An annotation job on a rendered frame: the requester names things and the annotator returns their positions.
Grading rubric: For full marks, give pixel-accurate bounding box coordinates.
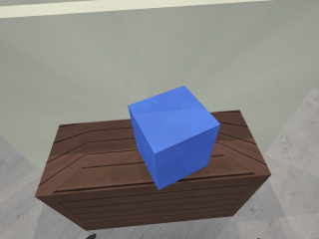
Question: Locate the carton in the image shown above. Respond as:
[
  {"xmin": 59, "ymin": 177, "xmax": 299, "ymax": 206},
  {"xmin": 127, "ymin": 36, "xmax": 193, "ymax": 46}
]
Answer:
[{"xmin": 128, "ymin": 86, "xmax": 220, "ymax": 190}]

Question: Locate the pedestal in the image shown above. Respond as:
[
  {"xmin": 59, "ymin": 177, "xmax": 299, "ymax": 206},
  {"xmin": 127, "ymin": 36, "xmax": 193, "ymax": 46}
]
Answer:
[{"xmin": 35, "ymin": 110, "xmax": 271, "ymax": 231}]

